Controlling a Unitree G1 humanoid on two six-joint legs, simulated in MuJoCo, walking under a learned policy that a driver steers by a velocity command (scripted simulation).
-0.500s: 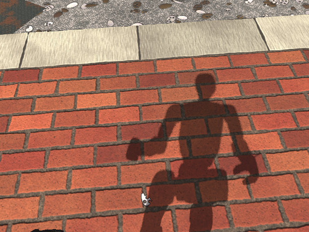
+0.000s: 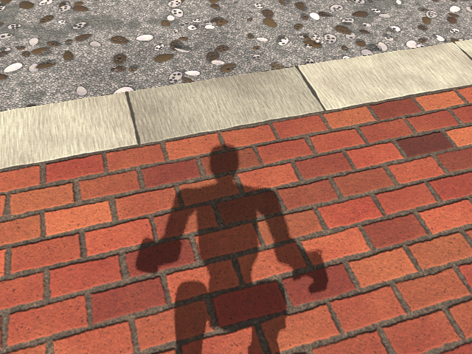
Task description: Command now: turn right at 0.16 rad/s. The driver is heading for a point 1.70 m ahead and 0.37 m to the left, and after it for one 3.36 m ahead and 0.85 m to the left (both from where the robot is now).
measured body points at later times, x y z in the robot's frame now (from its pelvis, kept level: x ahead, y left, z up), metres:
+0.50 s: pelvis +0.00 -0.02 +0.00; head +0.00 -0.02 +0.45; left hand +0.12 +0.23 -0.12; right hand +0.10 -0.28 -0.13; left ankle +0.01 +0.13 -0.73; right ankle -0.02 -0.15 -0.73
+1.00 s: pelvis +0.02 -0.01 +0.00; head +0.01 -0.01 +0.45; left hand +0.06 +0.24 -0.15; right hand +0.05 -0.27 -0.15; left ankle +0.01 +0.11 -0.72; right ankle -0.02 -0.14 -0.73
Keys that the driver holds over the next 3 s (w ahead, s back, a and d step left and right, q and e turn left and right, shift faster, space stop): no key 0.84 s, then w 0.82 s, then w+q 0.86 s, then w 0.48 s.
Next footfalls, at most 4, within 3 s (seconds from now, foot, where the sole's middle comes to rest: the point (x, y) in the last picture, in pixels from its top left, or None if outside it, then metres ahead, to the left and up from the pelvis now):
0.18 right None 0.02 -0.14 -0.77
1.52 right None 0.42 -0.13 -0.77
2.08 left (194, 278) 0.72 0.11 -0.77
2.56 right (227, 194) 1.05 0.01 -0.77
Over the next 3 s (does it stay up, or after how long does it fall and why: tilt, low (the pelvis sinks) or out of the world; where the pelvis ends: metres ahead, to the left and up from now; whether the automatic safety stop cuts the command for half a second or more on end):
stays up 1.05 0.15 0.00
